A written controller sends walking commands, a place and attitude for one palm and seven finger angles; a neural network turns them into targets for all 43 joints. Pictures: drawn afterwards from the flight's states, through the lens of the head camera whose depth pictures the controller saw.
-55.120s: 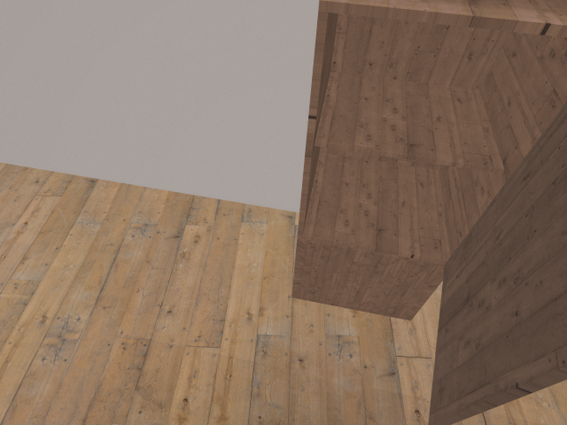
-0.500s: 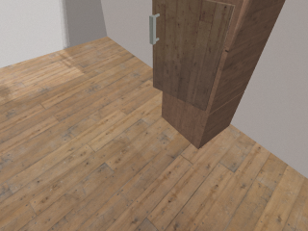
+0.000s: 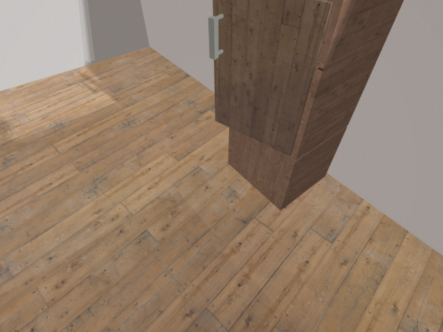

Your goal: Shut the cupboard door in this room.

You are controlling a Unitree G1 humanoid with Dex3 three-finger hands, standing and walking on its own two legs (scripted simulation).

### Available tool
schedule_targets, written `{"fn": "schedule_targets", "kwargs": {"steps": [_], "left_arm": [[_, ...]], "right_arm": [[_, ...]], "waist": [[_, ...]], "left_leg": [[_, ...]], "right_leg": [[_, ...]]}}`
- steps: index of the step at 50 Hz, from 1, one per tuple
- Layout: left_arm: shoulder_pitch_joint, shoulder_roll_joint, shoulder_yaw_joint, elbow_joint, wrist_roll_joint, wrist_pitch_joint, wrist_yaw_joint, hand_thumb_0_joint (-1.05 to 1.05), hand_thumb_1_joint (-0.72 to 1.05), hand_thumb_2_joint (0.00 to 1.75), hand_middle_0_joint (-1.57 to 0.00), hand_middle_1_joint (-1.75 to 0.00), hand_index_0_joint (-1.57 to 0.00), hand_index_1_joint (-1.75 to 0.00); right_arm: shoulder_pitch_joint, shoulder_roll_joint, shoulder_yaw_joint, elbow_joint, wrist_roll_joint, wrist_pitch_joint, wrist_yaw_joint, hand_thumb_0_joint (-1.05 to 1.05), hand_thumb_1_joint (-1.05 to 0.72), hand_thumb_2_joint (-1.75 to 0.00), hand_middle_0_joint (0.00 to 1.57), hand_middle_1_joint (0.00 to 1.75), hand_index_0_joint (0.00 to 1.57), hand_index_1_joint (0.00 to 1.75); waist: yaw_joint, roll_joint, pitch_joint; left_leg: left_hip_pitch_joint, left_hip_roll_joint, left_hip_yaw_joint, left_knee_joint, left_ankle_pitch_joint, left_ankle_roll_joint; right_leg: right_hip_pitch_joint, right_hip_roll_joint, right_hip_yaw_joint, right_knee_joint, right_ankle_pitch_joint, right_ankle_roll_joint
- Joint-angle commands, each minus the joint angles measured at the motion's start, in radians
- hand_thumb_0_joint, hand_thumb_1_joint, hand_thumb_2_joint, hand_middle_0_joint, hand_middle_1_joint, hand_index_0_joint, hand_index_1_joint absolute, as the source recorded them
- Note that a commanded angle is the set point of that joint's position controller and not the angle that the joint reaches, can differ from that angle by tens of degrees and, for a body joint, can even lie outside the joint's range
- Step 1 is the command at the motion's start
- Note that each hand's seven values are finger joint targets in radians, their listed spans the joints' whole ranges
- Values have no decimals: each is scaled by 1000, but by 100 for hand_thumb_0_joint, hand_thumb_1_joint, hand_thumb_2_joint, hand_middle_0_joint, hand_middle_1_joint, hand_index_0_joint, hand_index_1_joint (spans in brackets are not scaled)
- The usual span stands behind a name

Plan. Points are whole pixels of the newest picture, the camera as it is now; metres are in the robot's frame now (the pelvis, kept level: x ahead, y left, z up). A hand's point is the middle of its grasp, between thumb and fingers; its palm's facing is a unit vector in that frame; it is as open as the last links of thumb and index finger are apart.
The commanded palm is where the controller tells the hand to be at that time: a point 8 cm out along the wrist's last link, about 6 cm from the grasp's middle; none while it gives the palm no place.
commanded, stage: look to check the result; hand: left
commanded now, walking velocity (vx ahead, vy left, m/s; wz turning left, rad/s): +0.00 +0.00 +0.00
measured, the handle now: (217, 36) +1.06 +0.07 +0.07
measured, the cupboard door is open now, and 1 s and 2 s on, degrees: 15 15 15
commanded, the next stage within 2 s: walk to a spot facing it in 0.40 s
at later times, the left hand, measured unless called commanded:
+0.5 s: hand out of the picture +0.09 +0.23 -0.15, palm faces -0.01 -0.94 -0.33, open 7.4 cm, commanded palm none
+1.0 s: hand out of the picture +0.01 +0.22 -0.20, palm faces +0.24 -0.95 -0.21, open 7.4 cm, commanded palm none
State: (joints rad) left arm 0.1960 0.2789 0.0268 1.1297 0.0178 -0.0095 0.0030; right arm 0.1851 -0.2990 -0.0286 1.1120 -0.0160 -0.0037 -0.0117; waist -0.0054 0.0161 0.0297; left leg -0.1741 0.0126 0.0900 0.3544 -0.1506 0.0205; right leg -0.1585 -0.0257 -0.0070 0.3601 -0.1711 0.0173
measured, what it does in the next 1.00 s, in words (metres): stands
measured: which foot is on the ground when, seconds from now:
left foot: down 0.00-1.00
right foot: down 0.00-0.94, up 0.96-1.00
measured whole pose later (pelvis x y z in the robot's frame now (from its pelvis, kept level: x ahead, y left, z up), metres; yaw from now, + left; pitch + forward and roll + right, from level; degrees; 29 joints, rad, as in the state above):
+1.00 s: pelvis +0.00 +0.01 -0.02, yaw +13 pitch -1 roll -1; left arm 0.19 0.23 0.06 0.99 0.02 0.06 0.02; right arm 0.21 -0.18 -0.04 1.00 -0.03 0.04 0.01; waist -0.02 -0.04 0.12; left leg -0.35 -0.01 0.05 0.66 -0.26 0.05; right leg -0.33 -0.10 -0.09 0.89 -0.51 0.04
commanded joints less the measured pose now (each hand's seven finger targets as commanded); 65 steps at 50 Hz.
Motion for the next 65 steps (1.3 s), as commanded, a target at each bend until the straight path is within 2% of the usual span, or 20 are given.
{"fn": "schedule_targets", "kwargs": {"steps": [1, 27, 32, 36, 37, 39, 41, 43, 44, 45, 46, 47, 48, 49, 50, 54, 57, 61, 64, 65], "left_arm": [[-27, 199, 27, -49, 0, -22, 10, 0, 90, 90, -20, -30, -20, -30], [-91, 239, 23, -55, -5, -28, 11, 0, 90, 90, -20, -30, -20, -30], [-13, 136, 13, -56, -7, 5, 26, 0, 90, 90, -20, -30, -20, -30], [27, 168, 42, -91, -3, 15, 31, 0, 90, 90, -20, -30, -20, -30], [36, 177, 50, -100, -1, 17, 32, 0, 90, 90, -20, -30, -20, -30], [38, 180, 60, -127, 5, 19, 37, 0, 90, 90, -20, -30, -20, -30], [10, 166, 67, -153, 17, 19, 42, 0, 90, 90, -20, -30, -20, -30], [-27, 165, 72, -181, 16, 18, 39, 0, 90, 90, -20, -30, -20, -30], [-42, 160, 74, -193, 12, 20, 36, 0, 90, 90, -20, -30, -20, -30], [-34, 145, 71, -203, 4, 25, 32, 0, 90, 90, -20, -30, -20, -30], [12, 81, 68, -218, -4, 36, 28, 0, 90, 90, -20, -30, -20, -30], [-15, 44, 55, -252, -6, 45, 29, 0, 90, 90, -20, -30, -20, -30], [-29, 63, 60, -264, 1, 51, 29, 0, 90, 90, -20, -30, -20, -30], [-34, 62, 66, -260, 6, 55, 28, 0, 90, 90, -20, -30, -20, -30], [-32, 61, 72, -250, 11, 55, 22, 0, 90, 90, -20, -30, -20, -30], [-18, 35, 69, -249, 6, 34, 13, 0, 90, 90, -20, -30, -20, -30], [1, 18, 68, -259, 2, 35, 12, 0, 90, 90, -20, -30, -20, -30], [-13, 19, 65, -280, 6, 34, 4, 0, 90, 90, -20, -30, -20, -30], [107, 35, 68, -253, 4, 32, -4, 0, 90, 90, -20, -30, -20, -30], [197, 37, 77, -225, 4, 31, -5, 0, 90, 90, -20, -30, -20, -30]], "right_arm": [[-27, -175, -28, -52, 2, -17, -5, 0, -90, -90, 20, 30, 20, 30], [-86, -220, -17, -50, 3, -17, -2, 0, -90, -90, 20, 30, 20, 30], [-26, -92, 4, -53, 2, 12, 1, 0, -90, -90, 20, 30, 20, 30], [-17, -82, -12, -90, 3, 25, 3, 0, -90, -90, 20, 30, 20, 30], [-11, -71, -16, -99, 3, 29, 4, 0, -90, -90, 20, 30, 20, 30], [-15, -57, -27, -131, 1, 43, 4, 0, -90, -90, 20, 30, 20, 30], [-8, -34, -35, -146, 3, 50, 7, 0, -90, -90, 20, 30, 20, 30], [27, -15, -38, -156, 8, 50, 17, 0, -90, -90, 20, 30, 20, 30], [57, -13, -38, -155, 8, 47, 21, 0, -90, -90, 20, 30, 20, 30], [106, -20, -38, -144, 2, 41, 23, 0, -90, -90, 20, 30, 20, 30], [144, -90, -50, -146, -8, 31, 18, 0, -90, -90, 20, 30, 20, 30], [188, -168, -75, -146, -18, 32, 5, 0, -90, -90, 20, 30, 20, 30], [199, -178, -78, -139, -21, 35, 1, 0, -90, -90, 20, 30, 20, 30], [155, -147, -73, -157, -20, 33, 2, 0, -90, -90, 20, 30, 20, 30], [115, -131, -68, -179, -20, 29, -6, 0, -90, -90, 20, 30, 20, 30], [106, -97, -62, -187, -14, 14, -17, 0, -90, -90, 20, 30, 20, 30], [111, -95, -67, -188, -16, 20, -15, 0, -90, -90, 20, 30, 20, 30], [110, -108, -78, -191, -23, 32, -6, 0, -90, -90, 20, 30, 20, 30], [49, -124, -88, -212, -25, 38, 0, 0, -90, -90, 20, 30, 20, 30], [4, -116, -90, -226, -23, 41, -1, 0, -90, -90, 20, 30, 20, 30]], "waist": [[-4, -18, -15], [-4, -8, -52], [4, -19, -50], [16, -63, -61], [19, -118, -60], [25, -211, -21], [15, -210, 15], [-17, -197, 24], [-36, -172, 23], [-53, -73, 3], [-53, 200, -14], [-80, 361, -28], [-80, 251, -48], [-52, 186, -24], [-40, 183, -19], [-26, 54, -76], [-30, 93, -121], [-43, 161, -64], [11, 191, -49], [57, 162, -49]], "left_leg": [[39, 115, -126, -81, -32, 5], [80, 127, -128, -84, 114, -9], [15, 109, -128, 1, 193, -26], [-82, 62, -106, 139, 185, -37], [-113, 39, -86, 208, 119, -44], [-200, 10, -64, 431, -260, -50], [-230, 38, -79, 521, -388, -49], [-181, 58, -70, 394, -330, -53], [-122, 57, -56, 286, -202, -55], [-14, 53, -57, 161, -1, -48], [31, 195, -324, 21, 211, 16], [27, 357, -566, -86, 326, 126], [-12, 374, -542, -96, 143, 168], [-83, 324, -509, -127, -87, 142], [-95, 289, -514, -134, -166, 111], [19, 227, -433, -74, 62, 118], [40, 205, -440, -87, -80, 123], [-36, 177, -518, -146, -407, 119], [-197, 115, -500, -156, -485, 85], [-319, 72, -455, -124, -528, 57]], "right_leg": [[-38, -91, 93, -94, -11, -56], [47, -103, 69, -94, 153, -53], [50, -126, 17, 5, 196, -30], [85, -199, 35, 46, 269, -79], [90, -240, 53, 30, 284, -109], [71, -330, 88, -9, 358, -192], [29, -375, 63, 0, 393, -221], [1, -349, -12, 72, 417, -177], [-35, -324, -53, 128, 362, -135], [-109, -281, -105, 223, 239, -81], [-239, -147, -165, 419, -104, 4], [-343, -40, -113, 628, -491, 44], [-324, -56, -4, 731, -449, 15], [-330, -69, 11, 756, -370, 3], [-363, -64, 23, 774, -305, 14], [-386, -48, 33, 710, -203, 37], [-352, -30, 24, 621, -214, 41], [-291, 9, -13, 449, -264, 28], [-52, 67, -67, 228, -264, 7], [110, 79, -95, 117, -221, 1]]}}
